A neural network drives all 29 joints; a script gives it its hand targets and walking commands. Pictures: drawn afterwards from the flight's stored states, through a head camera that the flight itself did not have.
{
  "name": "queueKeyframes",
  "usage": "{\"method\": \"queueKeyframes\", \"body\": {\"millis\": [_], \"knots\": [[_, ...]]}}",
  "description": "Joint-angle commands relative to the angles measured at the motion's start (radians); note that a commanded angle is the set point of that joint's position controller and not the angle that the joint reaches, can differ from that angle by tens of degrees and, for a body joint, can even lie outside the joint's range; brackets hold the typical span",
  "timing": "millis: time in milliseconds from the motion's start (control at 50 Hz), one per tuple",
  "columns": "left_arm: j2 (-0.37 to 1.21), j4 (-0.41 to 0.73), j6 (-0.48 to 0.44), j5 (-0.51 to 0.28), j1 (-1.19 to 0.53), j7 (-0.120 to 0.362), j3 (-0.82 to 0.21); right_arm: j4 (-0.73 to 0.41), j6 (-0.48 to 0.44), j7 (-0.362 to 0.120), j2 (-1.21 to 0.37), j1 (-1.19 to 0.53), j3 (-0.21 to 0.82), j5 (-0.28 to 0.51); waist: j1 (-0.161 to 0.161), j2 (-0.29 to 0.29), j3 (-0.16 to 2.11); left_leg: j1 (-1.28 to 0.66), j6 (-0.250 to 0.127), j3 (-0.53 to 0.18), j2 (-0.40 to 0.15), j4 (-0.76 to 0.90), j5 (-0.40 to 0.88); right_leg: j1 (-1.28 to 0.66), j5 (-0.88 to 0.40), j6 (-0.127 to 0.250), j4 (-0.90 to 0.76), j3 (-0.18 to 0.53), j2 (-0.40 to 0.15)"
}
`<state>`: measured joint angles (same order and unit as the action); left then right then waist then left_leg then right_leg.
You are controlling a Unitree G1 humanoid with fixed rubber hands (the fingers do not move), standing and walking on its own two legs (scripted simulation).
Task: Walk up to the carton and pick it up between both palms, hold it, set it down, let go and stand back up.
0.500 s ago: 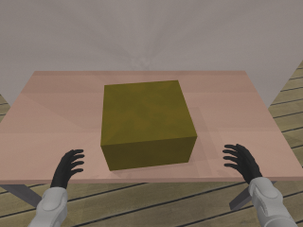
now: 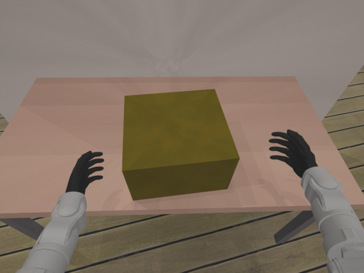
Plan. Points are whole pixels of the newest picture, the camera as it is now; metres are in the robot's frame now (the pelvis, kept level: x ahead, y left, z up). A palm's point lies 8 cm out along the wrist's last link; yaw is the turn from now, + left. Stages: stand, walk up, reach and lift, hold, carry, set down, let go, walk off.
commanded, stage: reach and lift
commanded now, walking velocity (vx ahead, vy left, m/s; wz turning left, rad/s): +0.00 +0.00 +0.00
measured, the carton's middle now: (175, 142) +0.50 +0.02 -0.08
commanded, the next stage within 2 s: none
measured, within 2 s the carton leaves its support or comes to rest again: neither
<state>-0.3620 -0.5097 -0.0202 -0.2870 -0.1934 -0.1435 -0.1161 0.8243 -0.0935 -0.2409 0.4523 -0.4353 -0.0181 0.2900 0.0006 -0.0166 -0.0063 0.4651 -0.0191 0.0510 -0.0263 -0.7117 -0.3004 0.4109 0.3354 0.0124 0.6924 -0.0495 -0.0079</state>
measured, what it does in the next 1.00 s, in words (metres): stands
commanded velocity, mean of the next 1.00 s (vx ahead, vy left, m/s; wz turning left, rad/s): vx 0.00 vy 0.00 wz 0.00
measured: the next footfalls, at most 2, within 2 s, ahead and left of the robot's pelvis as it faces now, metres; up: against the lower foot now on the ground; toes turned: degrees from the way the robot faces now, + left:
none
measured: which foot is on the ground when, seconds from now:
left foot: down 0.00-1.00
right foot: down 0.00-1.00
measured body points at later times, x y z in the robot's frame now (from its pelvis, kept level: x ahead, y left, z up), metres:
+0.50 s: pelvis +0.00 +0.00 +0.00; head +0.06 +0.00 +0.44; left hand +0.39 +0.22 +0.05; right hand +0.43 -0.25 +0.09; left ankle +0.04 +0.10 -0.72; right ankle +0.01 -0.12 -0.72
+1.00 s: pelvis +0.01 -0.01 -0.01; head +0.08 -0.01 +0.44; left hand +0.44 +0.23 +0.05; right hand +0.48 -0.24 +0.10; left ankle +0.04 +0.10 -0.72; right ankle +0.01 -0.12 -0.72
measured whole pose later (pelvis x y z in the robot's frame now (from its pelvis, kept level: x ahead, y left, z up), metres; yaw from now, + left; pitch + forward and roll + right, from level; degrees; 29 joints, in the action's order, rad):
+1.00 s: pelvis +0.01 -0.01 -0.01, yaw -1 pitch +19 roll -1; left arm -0.35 -1.14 -0.13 -0.41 -0.80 -0.10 -0.12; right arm 1.28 -0.13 -0.21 0.46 -0.99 0.19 0.46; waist -0.03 -0.02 0.20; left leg 0.77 -0.01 0.05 -0.04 -0.71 -0.27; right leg 0.72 0.31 0.01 0.70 -0.05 0.01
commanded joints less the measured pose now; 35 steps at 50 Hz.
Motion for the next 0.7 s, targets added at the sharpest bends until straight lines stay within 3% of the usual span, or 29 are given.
{"method": "queueKeyframes", "body": {"millis": [0,80,120,160,200,220,260,300,360,380,420,440,480,500,560,580,600,640,680], "knots": [[-0.006,0.142,0.015,-0.005,-0.429,0.012,0.121,-0.067,0.028,-0.005,0.223,-0.362,-0.026,0.073,-0.066,0.008,0.333,-0.090,-0.040,-0.126,-0.020,0.166,0.237,0.026,-0.199,0.014,-0.114,0.186,-0.049],[-0.008,0.103,0.029,-0.001,-0.503,0.012,0.116,-0.040,0.067,-0.009,0.224,-0.422,-0.045,0.048,-0.057,-0.034,0.348,-0.087,-0.039,-0.138,-0.024,0.210,0.158,0.044,-0.103,0.013,-0.105,0.171,-0.041],[-0.013,0.074,0.028,-0.006,-0.554,0.015,0.125,-0.051,0.077,-0.001,0.206,-0.486,-0.048,0.034,-0.059,-0.006,0.383,-0.089,-0.042,-0.136,-0.024,0.196,0.152,0.033,-0.112,0.017,-0.101,0.167,-0.040],[-0.045,0.013,0.035,-0.018,-0.592,0.013,0.141,-0.025,0.094,0.006,0.216,-0.530,-0.050,0.031,-0.072,0.021,0.387,-0.006,-0.017,-0.090,0.012,0.175,0.091,0.002,-0.099,0.029,-0.112,0.185,-0.037],[-0.049,-0.026,0.034,-0.011,-0.637,0.014,0.131,-0.025,0.106,0.008,0.215,-0.589,-0.071,0.002,-0.062,0.007,0.391,-0.008,-0.021,-0.094,0.013,0.168,0.083,0.029,-0.073,0.028,-0.114,0.195,-0.042],[-0.038,-0.023,0.036,-0.014,-0.619,0.015,0.131,-0.030,0.104,0.012,0.204,-0.584,-0.067,-0.001,-0.070,0.021,0.407,-0.036,-0.024,-0.084,0.016,0.172,0.123,0.014,-0.126,0.024,-0.116,0.185,-0.042],[-0.054,-0.056,0.048,-0.006,-0.653,0.020,0.142,0.000,0.110,0.021,0.215,-0.615,-0.067,-0.002,-0.069,-0.005,0.427,-0.040,-0.023,-0.077,0.010,0.172,0.207,-0.007,-0.174,0.018,-0.095,0.180,-0.029],[-0.067,-0.099,0.052,-0.010,-0.671,0.018,0.148,0.039,0.114,0.029,0.222,-0.636,-0.069,-0.015,-0.057,0.013,0.467,0.014,0.000,-0.043,0.023,0.153,0.212,-0.028,-0.178,0.030,-0.078,0.182,-0.021],[-0.053,-0.074,0.038,0.011,-0.668,0.021,0.153,0.045,0.091,0.039,0.222,-0.673,-0.068,-0.028,-0.088,0.015,0.525,-0.081,-0.011,-0.051,0.010,0.134,0.335,-0.030,-0.271,0.017,-0.077,0.170,-0.028],[-0.057,-0.093,0.042,0.025,-0.700,0.024,0.150,0.074,0.101,0.038,0.220,-0.707,-0.066,-0.025,-0.088,-0.011,0.491,-0.095,-0.026,-0.080,-0.006,0.140,0.324,-0.002,-0.232,0.005,-0.065,0.174,-0.042],[-0.048,-0.089,0.046,0.028,-0.728,0.017,0.160,0.114,0.097,0.040,0.215,-0.712,-0.070,-0.027,-0.077,-0.030,0.532,-0.061,-0.004,-0.057,0.004,0.163,0.327,-0.005,-0.238,0.022,-0.063,0.155,-0.016],[-0.048,-0.103,0.045,0.023,-0.751,0.023,0.151,0.105,0.111,0.040,0.203,-0.755,-0.058,-0.026,-0.095,-0.023,0.519,-0.089,-0.031,-0.081,-0.004,0.154,0.327,0.006,-0.224,0.008,-0.064,0.170,-0.033],[-0.047,-0.079,0.040,0.037,-0.746,0.020,0.145,0.119,0.101,0.041,0.208,-0.769,-0.069,-0.029,-0.094,-0.060,0.531,-0.111,-0.036,-0.094,-0.019,0.147,0.380,0.012,-0.256,0.002,-0.041,0.157,-0.038],[-0.059,-0.077,0.043,0.037,-0.751,0.022,0.152,0.119,0.104,0.045,0.209,-0.791,-0.063,-0.026,-0.103,-0.048,0.537,-0.113,-0.041,-0.089,-0.018,0.141,0.373,0.002,-0.246,-0.001,-0.054,0.158,-0.044],[-0.080,-0.134,0.039,0.026,-0.761,0.015,0.164,0.149,0.100,0.052,0.224,-0.815,-0.072,-0.034,-0.101,0.020,0.599,-0.030,-0.011,-0.045,0.018,0.108,0.335,-0.025,-0.276,0.026,-0.067,0.182,-0.041],[-0.135,-0.240,-0.022,-0.046,-0.843,-0.008,0.172,0.206,-0.003,0.036,0.180,-0.634,0.079,0.128,-0.148,0.023,0.840,-0.017,0.065,-0.060,0.015,0.129,0.307,0.069,-0.281,-0.040,-0.112,0.011,0.057],[-0.146,-0.273,-0.030,-0.053,-0.896,-0.012,0.164,0.237,-0.010,0.032,0.176,-0.680,0.079,0.132,-0.152,0.014,0.820,-0.013,0.067,-0.059,0.006,0.119,0.295,0.132,-0.244,-0.037,-0.106,0.001,0.055],[-0.116,-0.320,-0.070,-0.060,-0.882,-0.002,0.130,0.270,-0.055,0.038,0.194,-0.707,0.102,0.149,-0.145,-0.010,0.860,-0.089,0.089,-0.057,-0.010,0.086,0.479,0.159,-0.359,-0.037,-0.091,-0.006,0.059],[-0.114,-0.403,-0.109,-0.081,-0.921,0.025,0.090,0.302,-0.086,0.053,0.197,-0.782,0.157,0.198,-0.137,-0.012,0.773,-0.089,0.102,-0.066,-0.016,0.043,0.551,0.206,-0.395,-0.048,-0.068,0.003,0.052]]}}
